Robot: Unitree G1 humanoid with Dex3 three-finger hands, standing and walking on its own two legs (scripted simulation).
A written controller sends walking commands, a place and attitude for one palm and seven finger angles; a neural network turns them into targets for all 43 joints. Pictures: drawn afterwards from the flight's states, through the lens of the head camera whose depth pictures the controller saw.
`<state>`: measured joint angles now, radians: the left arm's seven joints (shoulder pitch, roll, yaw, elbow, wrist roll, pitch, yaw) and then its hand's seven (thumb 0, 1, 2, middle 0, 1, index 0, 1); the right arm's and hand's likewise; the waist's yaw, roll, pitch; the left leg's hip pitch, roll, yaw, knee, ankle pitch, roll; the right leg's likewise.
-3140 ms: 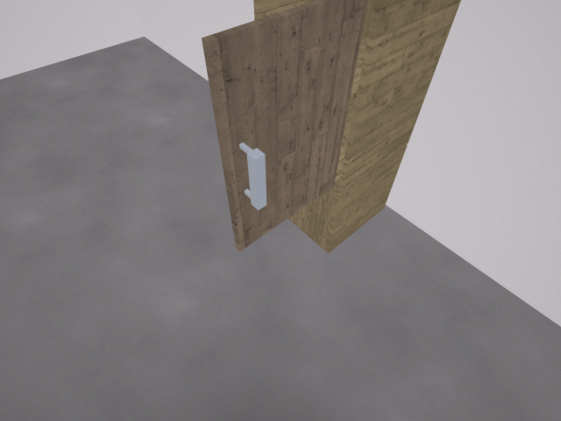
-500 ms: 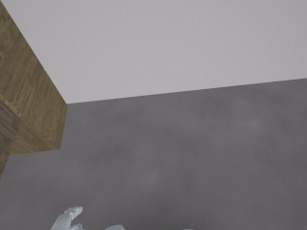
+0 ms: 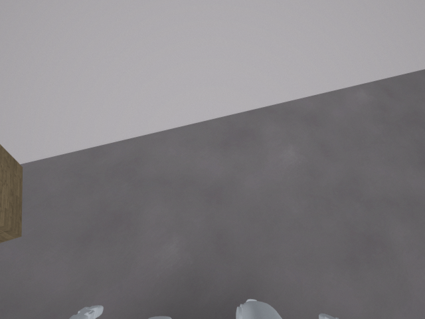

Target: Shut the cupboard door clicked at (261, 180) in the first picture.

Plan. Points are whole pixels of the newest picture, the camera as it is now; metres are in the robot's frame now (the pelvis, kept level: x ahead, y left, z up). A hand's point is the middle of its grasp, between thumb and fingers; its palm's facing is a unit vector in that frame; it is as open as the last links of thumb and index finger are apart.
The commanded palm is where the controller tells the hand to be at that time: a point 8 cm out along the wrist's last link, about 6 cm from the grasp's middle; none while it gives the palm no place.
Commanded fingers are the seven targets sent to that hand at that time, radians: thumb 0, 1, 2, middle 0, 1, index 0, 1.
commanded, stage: walk around to get in front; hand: left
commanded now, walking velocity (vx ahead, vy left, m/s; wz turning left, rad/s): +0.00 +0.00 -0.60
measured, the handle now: out of the picture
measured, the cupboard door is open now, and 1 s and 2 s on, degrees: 90 90 90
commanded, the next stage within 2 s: walk to a spot facing it in 1.90 s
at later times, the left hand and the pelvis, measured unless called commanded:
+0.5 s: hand (151, 300) +0.16 +0.14 -0.18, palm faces -0.31 -0.93 -0.20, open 7.4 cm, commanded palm none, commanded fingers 0.00 0.90 0.90 -0.20 -0.30 -0.20 -0.30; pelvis +0.01 -0.02 -0.01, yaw -18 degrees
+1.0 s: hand (193, 290) +0.19 +0.05 -0.16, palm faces -0.55 -0.81 -0.23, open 7.4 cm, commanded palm none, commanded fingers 0.00 0.90 0.90 -0.20 -0.30 -0.20 -0.30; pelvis +0.03 -0.09 +0.00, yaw -36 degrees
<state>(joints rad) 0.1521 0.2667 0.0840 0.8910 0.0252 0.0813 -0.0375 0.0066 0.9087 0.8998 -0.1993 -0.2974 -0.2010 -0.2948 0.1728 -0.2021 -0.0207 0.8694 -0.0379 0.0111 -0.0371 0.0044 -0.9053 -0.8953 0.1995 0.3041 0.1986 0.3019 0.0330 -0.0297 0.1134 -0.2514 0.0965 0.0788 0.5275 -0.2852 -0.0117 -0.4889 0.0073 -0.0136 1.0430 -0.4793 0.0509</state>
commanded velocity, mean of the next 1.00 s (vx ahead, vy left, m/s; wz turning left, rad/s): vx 0.09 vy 0.00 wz -0.60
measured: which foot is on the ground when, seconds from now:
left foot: down 0.00-0.16, up 0.18-0.42, down 0.44-0.76, up 0.78-1.00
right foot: up 0.00-0.14, down 0.16-0.44, up 0.46-0.74, down 0.76-1.00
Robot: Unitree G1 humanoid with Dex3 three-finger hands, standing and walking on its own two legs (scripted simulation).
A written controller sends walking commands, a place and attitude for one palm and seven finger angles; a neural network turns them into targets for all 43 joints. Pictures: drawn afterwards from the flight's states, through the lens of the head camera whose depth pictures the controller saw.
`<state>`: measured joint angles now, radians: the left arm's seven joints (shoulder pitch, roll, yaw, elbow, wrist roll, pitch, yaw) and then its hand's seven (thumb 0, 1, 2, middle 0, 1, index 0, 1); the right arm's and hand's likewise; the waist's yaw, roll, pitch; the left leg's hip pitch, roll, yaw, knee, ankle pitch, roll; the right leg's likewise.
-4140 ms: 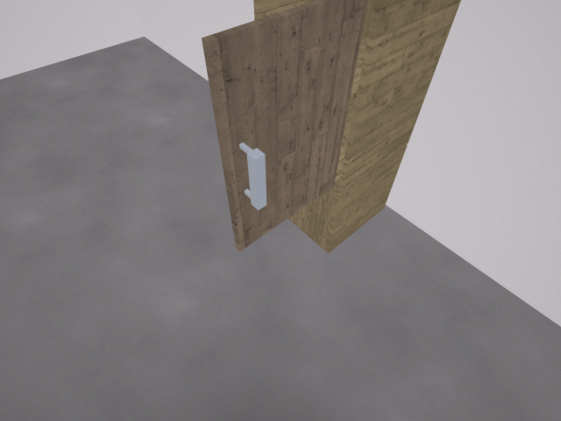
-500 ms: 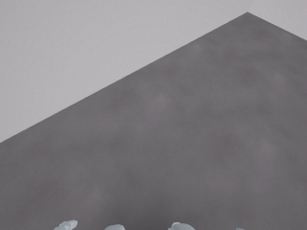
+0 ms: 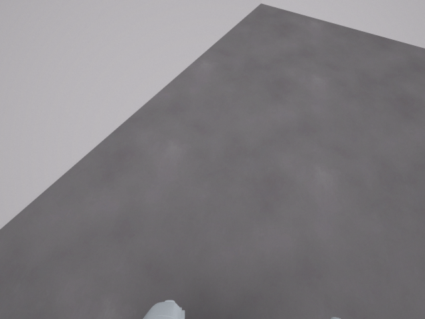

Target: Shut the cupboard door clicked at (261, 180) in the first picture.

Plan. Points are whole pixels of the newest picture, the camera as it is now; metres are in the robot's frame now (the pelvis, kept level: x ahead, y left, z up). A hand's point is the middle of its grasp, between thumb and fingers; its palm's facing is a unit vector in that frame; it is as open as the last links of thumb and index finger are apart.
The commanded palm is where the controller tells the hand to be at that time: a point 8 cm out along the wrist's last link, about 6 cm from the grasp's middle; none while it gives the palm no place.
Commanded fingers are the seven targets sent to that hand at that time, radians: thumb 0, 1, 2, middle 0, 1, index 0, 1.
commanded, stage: walk around to get in front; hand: left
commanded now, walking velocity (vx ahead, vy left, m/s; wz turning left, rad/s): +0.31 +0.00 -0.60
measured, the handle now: out of the picture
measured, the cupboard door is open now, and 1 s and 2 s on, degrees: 90 90 90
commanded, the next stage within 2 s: walk to a spot facing it in 0.90 s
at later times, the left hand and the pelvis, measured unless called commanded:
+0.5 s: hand (194, 209) +0.39 +0.08 -0.16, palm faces -0.34 -0.91 -0.25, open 7.4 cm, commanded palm none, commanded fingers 0.00 0.90 0.90 -0.20 -0.30 -0.20 -0.30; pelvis +0.16 -0.06 -0.03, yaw -17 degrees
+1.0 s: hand (208, 184) +0.48 +0.05 -0.18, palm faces -0.39 -0.90 -0.18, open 7.3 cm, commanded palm none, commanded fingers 0.00 0.90 0.90 -0.20 -0.30 -0.20 -0.30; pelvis +0.38 -0.12 +0.00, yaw -26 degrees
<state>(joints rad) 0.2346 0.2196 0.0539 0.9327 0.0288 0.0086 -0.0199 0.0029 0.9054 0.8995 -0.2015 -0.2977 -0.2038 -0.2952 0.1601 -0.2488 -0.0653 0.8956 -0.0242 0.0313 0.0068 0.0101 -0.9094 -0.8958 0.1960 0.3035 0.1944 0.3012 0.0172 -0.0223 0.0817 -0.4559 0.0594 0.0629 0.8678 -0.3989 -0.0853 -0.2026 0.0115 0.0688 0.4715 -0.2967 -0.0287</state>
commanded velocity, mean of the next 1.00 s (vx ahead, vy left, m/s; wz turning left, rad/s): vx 0.33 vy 0.00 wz -0.32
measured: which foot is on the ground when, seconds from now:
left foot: up 0.00-0.08, down 0.10-0.44, up 0.46-0.82, down 0.84-1.00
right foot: down 0.00-0.08, up 0.10-0.44, down 0.46-0.84, up 0.86-1.00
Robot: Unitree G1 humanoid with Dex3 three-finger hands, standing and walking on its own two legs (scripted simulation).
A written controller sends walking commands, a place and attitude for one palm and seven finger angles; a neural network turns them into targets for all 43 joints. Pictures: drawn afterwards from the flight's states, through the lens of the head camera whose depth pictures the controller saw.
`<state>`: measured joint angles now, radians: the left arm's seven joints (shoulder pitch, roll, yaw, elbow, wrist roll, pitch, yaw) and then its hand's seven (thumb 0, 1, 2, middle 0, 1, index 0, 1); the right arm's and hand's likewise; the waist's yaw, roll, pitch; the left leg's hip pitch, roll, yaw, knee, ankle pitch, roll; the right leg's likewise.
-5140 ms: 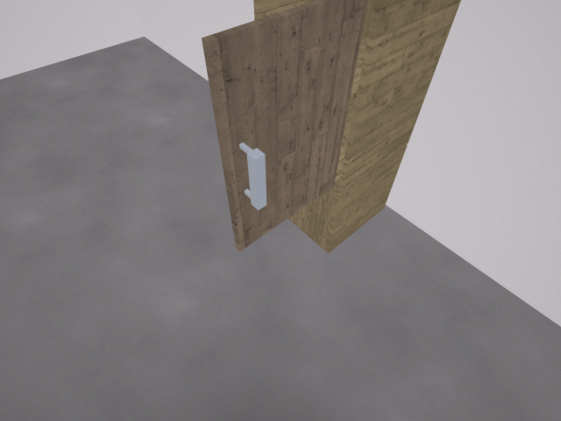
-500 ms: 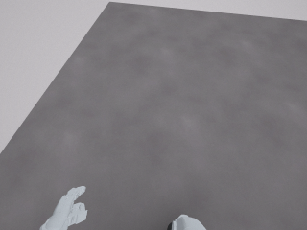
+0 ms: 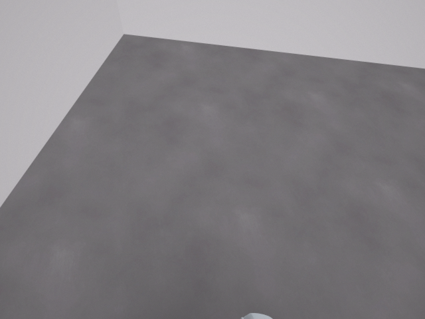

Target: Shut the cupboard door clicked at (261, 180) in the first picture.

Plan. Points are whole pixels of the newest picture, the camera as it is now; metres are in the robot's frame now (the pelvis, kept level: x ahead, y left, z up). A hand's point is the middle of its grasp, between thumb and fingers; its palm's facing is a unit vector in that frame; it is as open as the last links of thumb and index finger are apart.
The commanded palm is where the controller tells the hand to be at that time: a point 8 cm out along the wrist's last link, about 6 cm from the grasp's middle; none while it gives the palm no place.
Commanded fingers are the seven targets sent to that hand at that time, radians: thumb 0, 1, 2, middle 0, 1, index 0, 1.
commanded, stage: walk to a spot facing it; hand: left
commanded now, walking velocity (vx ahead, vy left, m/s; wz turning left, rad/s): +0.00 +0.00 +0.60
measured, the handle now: out of the picture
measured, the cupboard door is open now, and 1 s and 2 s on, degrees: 90 90 90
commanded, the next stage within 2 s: none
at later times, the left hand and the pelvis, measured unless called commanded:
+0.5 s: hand (140, 292) +0.20 +0.17 -0.19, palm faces +0.27 -0.95 -0.16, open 7.3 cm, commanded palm none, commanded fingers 0.00 0.90 0.90 -0.20 -0.30 -0.20 -0.30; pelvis +0.14 -0.03 -0.02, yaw +16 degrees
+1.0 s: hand (156, 310) +0.16 +0.12 -0.15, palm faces +0.53 -0.80 -0.29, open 7.4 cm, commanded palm none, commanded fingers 0.00 0.90 0.90 -0.20 -0.30 -0.20 -0.30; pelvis +0.20 -0.09 +0.00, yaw +34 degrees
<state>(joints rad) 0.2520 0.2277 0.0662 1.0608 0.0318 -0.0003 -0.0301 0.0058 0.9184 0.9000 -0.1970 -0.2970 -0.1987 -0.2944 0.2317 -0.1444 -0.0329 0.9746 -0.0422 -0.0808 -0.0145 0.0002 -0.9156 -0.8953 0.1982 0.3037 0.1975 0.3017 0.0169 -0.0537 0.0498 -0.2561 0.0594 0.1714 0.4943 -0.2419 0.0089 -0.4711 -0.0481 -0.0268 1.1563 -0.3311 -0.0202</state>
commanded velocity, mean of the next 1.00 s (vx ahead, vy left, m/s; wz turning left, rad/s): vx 0.00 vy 0.00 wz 0.60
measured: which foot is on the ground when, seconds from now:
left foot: down 0.00-0.20, up 0.22-0.48, down 0.50-0.84, up 0.86-1.00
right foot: up 0.00-0.16, down 0.18-0.48, up 0.50-0.82, down 0.84-1.00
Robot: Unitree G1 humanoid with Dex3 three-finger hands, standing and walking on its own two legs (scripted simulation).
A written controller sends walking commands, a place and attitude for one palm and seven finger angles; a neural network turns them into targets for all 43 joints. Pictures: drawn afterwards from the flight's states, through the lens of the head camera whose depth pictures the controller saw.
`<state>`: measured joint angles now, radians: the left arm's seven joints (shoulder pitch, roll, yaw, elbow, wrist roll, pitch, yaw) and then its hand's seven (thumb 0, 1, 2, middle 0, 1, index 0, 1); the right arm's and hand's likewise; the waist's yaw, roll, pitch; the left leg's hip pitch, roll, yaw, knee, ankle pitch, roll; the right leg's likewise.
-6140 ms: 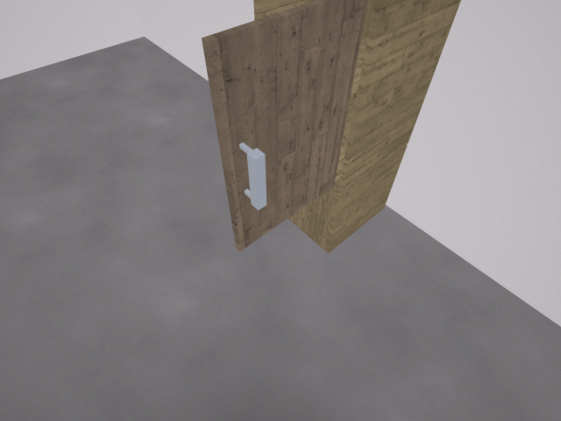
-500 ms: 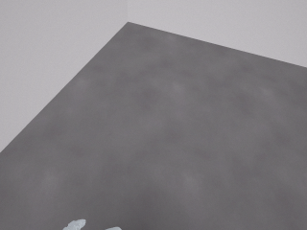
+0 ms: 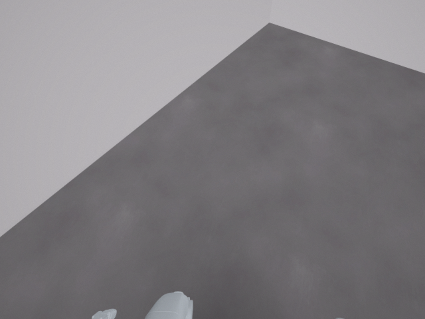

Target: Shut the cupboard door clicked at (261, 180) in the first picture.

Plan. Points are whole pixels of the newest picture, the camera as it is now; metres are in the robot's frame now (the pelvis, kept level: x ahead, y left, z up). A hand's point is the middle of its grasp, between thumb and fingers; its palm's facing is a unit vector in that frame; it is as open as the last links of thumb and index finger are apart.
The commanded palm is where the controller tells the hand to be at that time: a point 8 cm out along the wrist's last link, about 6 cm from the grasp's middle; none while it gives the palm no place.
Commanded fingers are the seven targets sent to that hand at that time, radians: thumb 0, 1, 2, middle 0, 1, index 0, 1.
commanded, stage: walk to a spot facing it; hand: left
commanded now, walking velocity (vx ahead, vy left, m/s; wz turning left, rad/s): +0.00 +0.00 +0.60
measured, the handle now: out of the picture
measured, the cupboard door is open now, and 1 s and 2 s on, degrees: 90 90 90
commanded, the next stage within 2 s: none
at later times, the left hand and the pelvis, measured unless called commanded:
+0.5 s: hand out of the picture +0.04 +0.22 -0.16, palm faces +0.32 -0.90 -0.30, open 7.4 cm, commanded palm none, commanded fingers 0.00 0.90 0.90 -0.20 -0.30 -0.20 -0.30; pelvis +0.01 -0.03 -0.01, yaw +19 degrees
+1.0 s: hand out of the picture -0.05 +0.17 -0.18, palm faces +0.60 -0.76 -0.26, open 7.4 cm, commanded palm none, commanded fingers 0.00 0.90 0.90 -0.20 -0.30 -0.20 -0.30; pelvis +0.02 -0.05 -0.01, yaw +37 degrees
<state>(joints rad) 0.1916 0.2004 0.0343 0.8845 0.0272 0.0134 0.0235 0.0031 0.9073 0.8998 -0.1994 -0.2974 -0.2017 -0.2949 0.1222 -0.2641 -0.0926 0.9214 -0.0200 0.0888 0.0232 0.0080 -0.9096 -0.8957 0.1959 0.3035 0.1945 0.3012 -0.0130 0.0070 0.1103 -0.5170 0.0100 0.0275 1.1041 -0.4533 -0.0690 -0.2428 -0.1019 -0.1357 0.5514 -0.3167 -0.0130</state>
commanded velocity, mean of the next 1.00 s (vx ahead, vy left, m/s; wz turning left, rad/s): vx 0.00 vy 0.00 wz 0.60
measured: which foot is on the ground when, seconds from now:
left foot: up 0.00-0.20, down 0.22-0.52, up 0.54-0.84, down 0.86-1.00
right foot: down 0.00-0.20, up 0.22-0.50, down 0.52-0.84, up 0.86-1.00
